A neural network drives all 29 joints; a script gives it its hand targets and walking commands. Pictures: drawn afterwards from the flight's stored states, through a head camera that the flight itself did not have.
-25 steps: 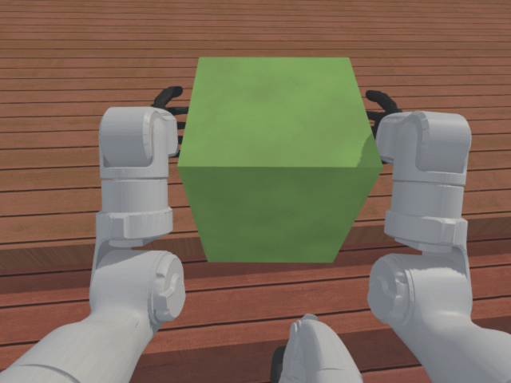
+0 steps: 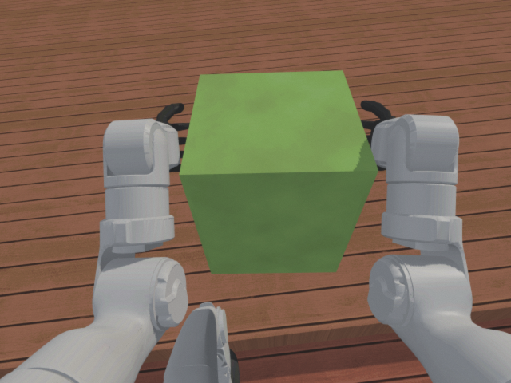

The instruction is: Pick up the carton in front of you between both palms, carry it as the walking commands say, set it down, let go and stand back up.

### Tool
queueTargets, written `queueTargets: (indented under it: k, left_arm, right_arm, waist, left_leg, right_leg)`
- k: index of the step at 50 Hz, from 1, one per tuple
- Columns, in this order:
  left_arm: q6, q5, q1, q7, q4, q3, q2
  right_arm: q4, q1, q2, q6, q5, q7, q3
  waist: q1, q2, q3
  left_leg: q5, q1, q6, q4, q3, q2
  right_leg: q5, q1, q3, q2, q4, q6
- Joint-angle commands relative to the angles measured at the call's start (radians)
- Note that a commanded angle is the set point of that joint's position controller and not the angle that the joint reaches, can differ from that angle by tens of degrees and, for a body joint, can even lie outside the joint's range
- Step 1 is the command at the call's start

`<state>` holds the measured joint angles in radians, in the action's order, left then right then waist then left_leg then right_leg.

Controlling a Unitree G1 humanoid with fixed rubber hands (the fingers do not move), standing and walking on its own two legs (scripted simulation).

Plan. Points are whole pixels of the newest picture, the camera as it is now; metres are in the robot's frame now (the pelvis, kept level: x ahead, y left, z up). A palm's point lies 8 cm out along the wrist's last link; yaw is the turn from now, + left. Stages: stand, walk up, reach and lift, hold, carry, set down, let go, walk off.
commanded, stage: carry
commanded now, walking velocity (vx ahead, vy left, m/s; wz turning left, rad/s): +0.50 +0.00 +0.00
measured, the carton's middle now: (272, 179) +0.38 -0.01 +0.12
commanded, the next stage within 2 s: none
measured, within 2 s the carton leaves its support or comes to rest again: neither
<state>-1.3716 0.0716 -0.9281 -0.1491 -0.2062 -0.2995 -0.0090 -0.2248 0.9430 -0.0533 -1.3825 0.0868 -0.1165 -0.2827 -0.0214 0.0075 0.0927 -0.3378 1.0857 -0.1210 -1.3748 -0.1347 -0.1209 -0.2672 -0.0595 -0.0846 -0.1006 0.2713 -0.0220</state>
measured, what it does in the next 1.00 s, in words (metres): climbs: left foot 0.12 m higher, then right foot 0.12 m higher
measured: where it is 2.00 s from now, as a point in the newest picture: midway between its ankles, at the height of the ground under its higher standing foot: (269, 155)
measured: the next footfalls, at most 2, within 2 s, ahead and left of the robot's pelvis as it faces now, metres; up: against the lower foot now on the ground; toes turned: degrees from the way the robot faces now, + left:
left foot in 0.02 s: +0.20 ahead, +0.13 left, +0.12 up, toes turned +7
right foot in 0.58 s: +0.59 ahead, -0.12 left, +0.25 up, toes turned -7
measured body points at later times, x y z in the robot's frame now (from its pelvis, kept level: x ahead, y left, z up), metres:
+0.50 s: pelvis +0.29 +0.01 +0.12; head +0.30 +0.03 +0.57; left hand +0.68 +0.15 +0.31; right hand +0.67 -0.15 +0.32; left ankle +0.16 +0.13 -0.63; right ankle +0.47 -0.12 -0.43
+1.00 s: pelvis +0.56 -0.02 +0.23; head +0.58 -0.03 +0.68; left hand +0.95 +0.13 +0.41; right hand +0.96 -0.17 +0.41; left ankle +0.69 +0.12 -0.44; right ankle +0.55 -0.12 -0.50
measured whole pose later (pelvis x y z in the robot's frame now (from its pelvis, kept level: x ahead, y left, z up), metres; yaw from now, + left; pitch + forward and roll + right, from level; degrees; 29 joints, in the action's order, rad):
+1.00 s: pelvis +0.56 -0.02 +0.23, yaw +0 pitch +4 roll -1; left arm -1.34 0.07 -0.88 -0.14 -0.11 -0.27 0.02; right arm -0.11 0.87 -0.05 -1.36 0.07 -0.11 -0.29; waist -0.03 0.03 0.06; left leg -0.20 0.77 -0.04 -0.95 -0.04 -0.10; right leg -0.31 -0.32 -0.14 -0.02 0.55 -0.05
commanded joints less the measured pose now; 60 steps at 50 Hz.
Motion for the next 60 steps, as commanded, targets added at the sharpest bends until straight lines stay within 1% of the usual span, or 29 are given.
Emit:
queueTargets:
  k: [1, 2, 3, 4, 5, 7, 9, 11, 14, 17, 21, 23, 24, 26, 28, 29, 30, 31, 32, 33, 36, 39, 45, 53, 55, 56, 57, 58, 60]
  left_arm:
    - [0.008, -0.396, -0.667, 0.274, -0.034, 0.452, 1.021]
    - [0.013, -0.387, -0.672, 0.272, -0.039, 0.448, 1.033]
    - [0.022, -0.37, -0.695, 0.266, -0.016, 0.443, 1.024]
    - [0.032, -0.351, -0.643, 0.263, -0.028, 0.446, 1.055]
    - [0.042, -0.327, -0.654, 0.257, -0.03, 0.429, 1.024]
    - [0.052, -0.329, -0.708, 0.242, 0.046, 0.446, 1.057]
    - [0.055, -0.344, -0.748, 0.22, 0.139, 0.481, 1.054]
    - [0.056, -0.348, -0.723, 0.201, 0.193, 0.521, 1.036]
    - [0.055, -0.333, -0.651, 0.186, 0.218, 0.557, 0.997]
    - [0.035, -0.339, -0.633, 0.189, 0.192, 0.592, 0.973]
    - [0.011, -0.351, -0.678, 0.19, 0.113, 0.596, 0.949]
    - [0.004, -0.363, -0.688, 0.189, 0.08, 0.589, 0.952]
    - [0.0, -0.376, -0.697, 0.19, 0.065, 0.586, 0.978]
    - [-0.001, -0.409, -0.709, 0.195, 0.014, 0.572, 1.019]
    - [0.008, -0.436, -0.694, 0.208, -0.018, 0.544, 1.054]
    - [0.014, -0.452, -0.699, 0.219, -0.016, 0.548, 1.094]
    - [0.025, -0.48, -0.741, 0.235, -0.001, 0.558, 1.111]
    - [0.044, -0.506, -0.746, 0.247, -0.004, 0.567, 1.15]
    - [0.053, -0.53, -0.795, 0.259, 0.046, 0.57, 1.173]
    - [0.068, -0.558, -0.861, 0.267, 0.121, 0.586, 1.204]
    - [0.079, -0.591, -0.952, 0.266, 0.259, 0.639, 1.234]
    - [0.071, -0.553, -0.839, 0.249, 0.277, 0.633, 1.195]
    - [0.041, -0.455, -0.674, 0.239, 0.221, 0.622, 1.061]
    - [0.027, -0.385, -0.609, 0.249, 0.022, 0.544, 1.004]
    - [0.037, -0.383, -0.622, 0.248, -0.005, 0.527, 1.013]
    - [0.04, -0.382, -0.621, 0.247, -0.023, 0.518, 1.02]
    - [0.042, -0.383, -0.608, 0.247, -0.048, 0.509, 1.026]
    - [0.044, -0.391, -0.645, 0.247, -0.06, 0.503, 1.054]
    - [0.057, -0.401, -0.671, 0.244, -0.054, 0.517, 1.103]
  right_arm:
    - [-0.028, 0.693, 1.125, 0.024, -0.443, 0.193, 0.512]
    - [-0.027, 0.719, 1.159, 0.036, -0.46, 0.2, 0.518]
    - [-0.011, 0.735, 1.193, 0.049, -0.491, 0.209, 0.529]
    - [0.016, 0.743, 1.197, 0.069, -0.51, 0.216, 0.534]
    - [0.054, 0.775, 1.229, 0.084, -0.537, 0.225, 0.537]
    - [0.22, 0.891, 1.245, 0.104, -0.58, 0.233, 0.578]
    - [0.314, 0.942, 1.268, 0.11, -0.608, 0.233, 0.608]
    - [0.346, 0.893, 1.251, 0.103, -0.604, 0.226, 0.62]
    - [0.351, 0.802, 1.188, 0.081, -0.569, 0.221, 0.626]
    - [0.284, 0.709, 1.091, 0.053, -0.524, 0.224, 0.609]
    - [0.206, 0.726, 1.03, 0.025, -0.502, 0.238, 0.586]
    - [0.155, 0.724, 1.016, 0.014, -0.495, 0.242, 0.557]
    - [0.134, 0.724, 1.015, 0.007, -0.489, 0.243, 0.53]
    - [0.08, 0.706, 1.012, -0.002, -0.46, 0.242, 0.491]
    - [0.036, 0.695, 1.003, 0.005, -0.416, 0.238, 0.441]
    - [0.008, 0.669, 1.003, 0.011, -0.393, 0.236, 0.429]
    - [-0.009, 0.628, 1.033, 0.022, -0.364, 0.235, 0.417]
    - [-0.01, 0.618, 1.007, 0.028, -0.34, 0.232, 0.4]
    - [-0.007, 0.648, 1.028, 0.036, -0.336, 0.226, 0.398]
    - [0.039, 0.674, 1.05, 0.043, -0.341, 0.221, 0.404]
    - [0.163, 0.762, 1.076, 0.048, -0.347, 0.198, 0.453]
    - [0.21, 0.708, 1.072, 0.052, -0.375, 0.185, 0.518]
    - [0.218, 0.66, 1.048, 0.037, -0.405, 0.183, 0.593]
    - [-0.001, 0.642, 1.085, 0.027, -0.443, 0.227, 0.549]
    - [-0.051, 0.626, 1.105, 0.038, -0.444, 0.236, 0.515]
    - [-0.081, 0.605, 1.102, 0.045, -0.443, 0.239, 0.49]
    - [-0.099, 0.593, 1.078, 0.053, -0.437, 0.239, 0.463]
    - [-0.104, 0.604, 1.074, 0.066, -0.425, 0.236, 0.441]
    - [-0.041, 0.632, 1.115, 0.084, -0.437, 0.24, 0.444]
  waist:
    - [0.113, -0.325, 0.411]
    - [0.176, -0.22, 0.511]
    - [0.222, -0.129, 0.553]
    - [0.119, 0.246, 0.589]
    - [0.156, 0.255, 0.701]
    - [0.133, 0.102, 0.589]
    - [0.112, 0.087, 0.478]
    - [0.098, 0.063, 0.458]
    - [0.104, 0.026, 0.442]
    - [0.163, 0.118, 0.41]
    - [0.099, 0.07, 0.207]
    - [0.061, 0.127, 0.185]
    - [0.063, 0.14, 0.203]
    - [0.017, 0.212, 0.266]
    - [-0.099, 0.295, 0.413]
    - [-0.164, 0.244, 0.491]
    - [-0.101, -0.035, 0.597]
    - [-0.078, -0.3, 0.709]
    - [-0.059, -0.212, 0.698]
    - [-0.054, -0.125, 0.61]
    - [-0.027, -0.096, 0.475]
    - [-0.047, -0.04, 0.473]
    - [-0.043, -0.135, 0.456]
    - [-0.034, -0.176, 0.29]
    - [0.026, -0.146, 0.329]
    - [0.057, -0.079, 0.401]
    - [0.066, 0.113, 0.445]
    - [0.074, 0.348, 0.423]
    - [0.074, 0.185, 0.398]
  left_leg:
    - [0.073, -0.564, -0.024, 0.301, -0.172, 0.167]
    - [0.15, -0.784, -0.018, 0.515, -0.14, 0.211]
    - [0.192, -0.992, -0.023, 0.724, 0.033, 0.183]
    - [0.775, -1.305, -0.185, 0.872, 0.713, -0.195]
    - [0.919, -1.322, -0.287, 0.866, 0.886, -0.22]
    - [0.513, -1.276, -0.204, 0.808, 0.696, -0.175]
    - [0.179, -1.212, -0.128, 0.846, 0.592, -0.154]
    - [0.123, -1.243, -0.105, 0.899, 0.519, -0.161]
    - [0.328, -1.282, -0.122, 0.921, 0.413, -0.17]
    - [0.36, -1.471, -0.196, 0.982, 0.469, -0.247]
    - [0.136, -1.305, -0.093, 1.146, 0.311, -0.166]
    - [0.227, -1.091, -0.09, 1.281, 0.153, -0.101]
    - [0.431, -1.014, -0.083, 1.306, 0.062, -0.077]
    - [1.134, -1.002, -0.057, 1.174, -0.026, -0.059]
    - [1.503, -1.13, 0.01, 0.821, -0.047, -0.078]
    - [1.295, -1.049, 0.059, 0.529, -0.035, -0.036]
    - [0.513, -0.703, 0.109, 0.155, 0.047, 0.091]
    - [0.086, -0.573, 0.121, -0.268, 0.201, 0.231]
    - [0.107, -0.489, 0.076, -0.419, 0.331, 0.191]
    - [0.107, -0.41, 0.054, -0.441, 0.284, 0.145]
    - [0.07, -0.268, 0.023, -0.398, 0.245, 0.085]
    - [-0.116, -0.203, 0.031, -0.187, 0.194, 0.083]
    - [0.069, -0.174, 0.074, 0.197, 0.129, 0.009]
    - [0.186, -0.488, 0.079, 0.778, -0.031, 0.104]
    - [0.26, -0.745, 0.069, 0.933, -0.072, 0.138]
    - [0.222, -0.972, 0.049, 0.918, -0.006, 0.084]
    - [0.208, -1.157, -0.006, 0.946, 0.382, -0.16]
    - [0.278, -1.33, -0.114, 1.016, 0.689, -0.269]
    - [0.238, -1.276, -0.113, 1.0, 0.607, -0.243]
  right_leg:
    - [1.422, 0.04, -0.081, -0.091, 0.176, -0.132]
    - [1.449, 0.039, -0.09, -0.043, 0.478, -0.081]
    - [1.155, -0.109, -0.017, -0.011, 0.738, -0.03]
    - [0.038, -0.556, 0.041, 0.163, 1.141, 0.054]
    - [-0.03, -0.621, 0.236, 0.228, 1.481, 0.023]
    - [-0.011, -0.811, 0.234, 0.153, 1.587, -0.043]
    - [-0.006, -0.9, 0.221, 0.105, 1.547, -0.074]
    - [-0.038, -0.945, 0.174, 0.072, 1.482, -0.08]
    - [-0.062, -0.988, 0.083, 0.045, 1.294, -0.063]
    - [-0.219, -1.33, 0.062, 0.03, 1.649, -0.077]
    - [-0.24, -1.389, 0.036, -0.025, 1.476, -0.062]
    - [-0.135, -1.066, -0.052, -0.03, 1.176, -0.064]
    - [-0.07, -0.89, -0.114, -0.005, 1.061, -0.075]
    - [0.035, -0.589, -0.204, 0.099, 0.865, -0.112]
    - [0.047, -0.347, -0.218, 0.18, 0.655, -0.103]
    - [0.07, -0.096, -0.112, 0.186, 0.425, -0.08]
    - [0.01, 0.165, 0.447, -0.102, 0.264, -0.189]
    - [0.176, 0.198, 0.861, -0.232, 0.128, -0.31]
    - [0.106, 0.168, 0.759, -0.199, 0.198, -0.308]
    - [0.058, 0.083, 0.669, -0.184, 0.241, -0.282]
    - [-0.03, 0.006, 0.491, -0.148, 0.239, -0.219]
    - [0.059, 0.09, 0.439, -0.168, 0.209, -0.243]
    - [0.221, 0.142, 0.266, -0.167, 0.161, -0.244]
    - [0.311, 0.048, 0.086, -0.103, 0.14, -0.127]
    - [0.474, -0.004, 0.012, -0.08, 0.307, -0.058]
    - [0.399, -0.119, -0.034, -0.048, 0.465, -0.013]
    - [0.104, -0.352, -0.057, 0.023, 0.718, 0.034]
    - [-0.238, -0.682, 0.004, 0.148, 0.899, 0.048]
    - [-0.229, -0.779, 0.094, 0.067, 1.035, -0.003]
